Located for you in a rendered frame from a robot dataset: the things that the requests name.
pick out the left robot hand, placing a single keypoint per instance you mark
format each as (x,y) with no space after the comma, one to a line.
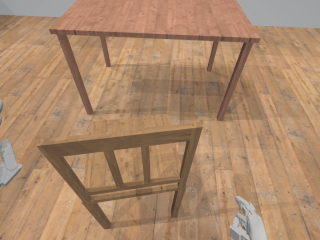
(9,168)

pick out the chair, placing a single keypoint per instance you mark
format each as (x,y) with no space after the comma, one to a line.
(126,158)

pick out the right robot hand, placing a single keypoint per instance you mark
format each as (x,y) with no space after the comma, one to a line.
(253,227)

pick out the table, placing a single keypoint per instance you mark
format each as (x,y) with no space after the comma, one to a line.
(198,20)

